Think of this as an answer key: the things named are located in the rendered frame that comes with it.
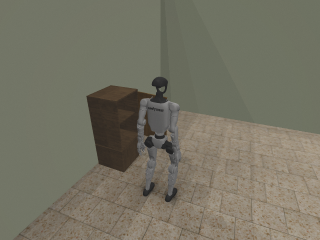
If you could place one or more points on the right robot hand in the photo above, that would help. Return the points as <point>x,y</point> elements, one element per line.
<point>177,157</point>

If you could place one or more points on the left robot forearm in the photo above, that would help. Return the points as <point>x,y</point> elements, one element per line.
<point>140,133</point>

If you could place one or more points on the robot right upper arm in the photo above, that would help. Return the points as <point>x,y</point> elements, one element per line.
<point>174,108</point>

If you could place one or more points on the cupboard door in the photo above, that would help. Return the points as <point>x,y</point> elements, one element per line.
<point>147,129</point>

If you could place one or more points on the left robot hand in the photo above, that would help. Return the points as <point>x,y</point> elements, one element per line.
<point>141,145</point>

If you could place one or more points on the robot left upper arm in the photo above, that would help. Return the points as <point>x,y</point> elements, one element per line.
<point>142,112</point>

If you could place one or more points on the right robot forearm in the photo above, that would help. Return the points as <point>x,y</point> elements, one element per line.
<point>175,140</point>

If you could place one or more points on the left robot thigh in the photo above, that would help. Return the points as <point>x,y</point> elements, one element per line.
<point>152,152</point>

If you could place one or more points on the robot head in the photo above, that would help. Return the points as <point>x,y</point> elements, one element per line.
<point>159,82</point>

